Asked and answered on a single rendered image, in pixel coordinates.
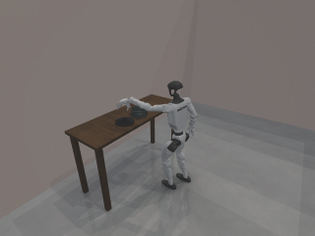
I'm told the robot right forearm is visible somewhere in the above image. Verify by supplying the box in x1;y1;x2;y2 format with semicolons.
188;116;198;129

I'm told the lid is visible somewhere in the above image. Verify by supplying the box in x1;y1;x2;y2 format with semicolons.
115;117;135;127

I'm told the robot left hand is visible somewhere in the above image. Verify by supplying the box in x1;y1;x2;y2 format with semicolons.
116;98;131;111

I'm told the robot left forearm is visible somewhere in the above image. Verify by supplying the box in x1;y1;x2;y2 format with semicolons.
127;96;150;109

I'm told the robot left upper arm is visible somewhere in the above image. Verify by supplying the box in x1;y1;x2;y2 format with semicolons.
145;103;173;113

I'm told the robot head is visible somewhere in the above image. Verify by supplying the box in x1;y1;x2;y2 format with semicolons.
167;81;184;104

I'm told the pot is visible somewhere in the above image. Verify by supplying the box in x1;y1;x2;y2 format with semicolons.
131;106;148;118

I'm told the table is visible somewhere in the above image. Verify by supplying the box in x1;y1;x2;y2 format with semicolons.
65;94;174;211

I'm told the robot right hand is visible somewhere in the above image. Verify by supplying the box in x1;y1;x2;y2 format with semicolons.
187;127;195;139

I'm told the left robot thigh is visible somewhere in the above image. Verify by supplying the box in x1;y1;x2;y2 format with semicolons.
161;140;179;167

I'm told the robot right upper arm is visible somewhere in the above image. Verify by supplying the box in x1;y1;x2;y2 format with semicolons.
183;97;198;119

